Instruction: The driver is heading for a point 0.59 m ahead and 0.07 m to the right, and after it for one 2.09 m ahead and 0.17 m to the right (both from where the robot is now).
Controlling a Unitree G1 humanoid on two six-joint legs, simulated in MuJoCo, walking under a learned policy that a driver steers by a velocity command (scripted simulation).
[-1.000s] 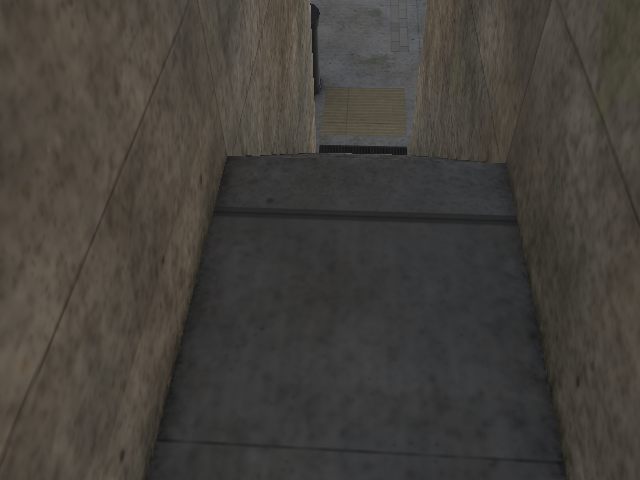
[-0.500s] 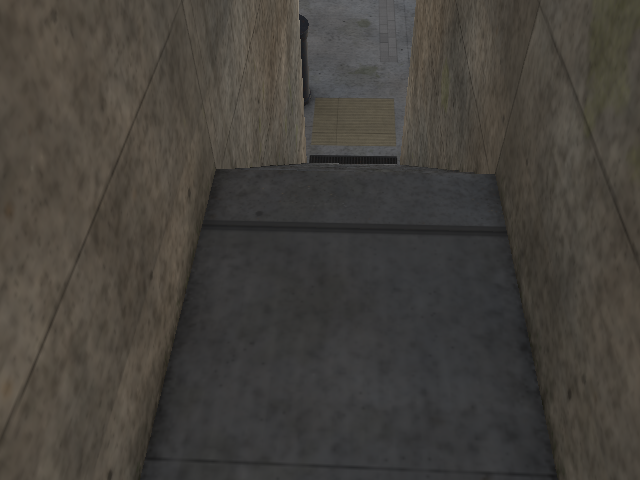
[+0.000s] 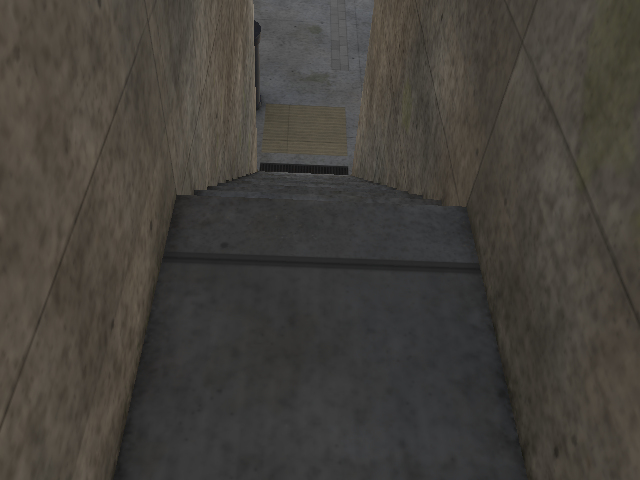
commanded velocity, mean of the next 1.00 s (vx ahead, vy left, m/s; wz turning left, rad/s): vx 0.37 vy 0.00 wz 0.00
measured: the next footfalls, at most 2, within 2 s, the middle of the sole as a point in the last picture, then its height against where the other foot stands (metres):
right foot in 0.22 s outside the picture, level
left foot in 0.72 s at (255, 421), level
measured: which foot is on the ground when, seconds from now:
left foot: down 0.00-0.24, up 0.26-0.70, down 0.72-1.00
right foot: up 0.00-0.20, down 0.22-0.74, up 0.76-1.00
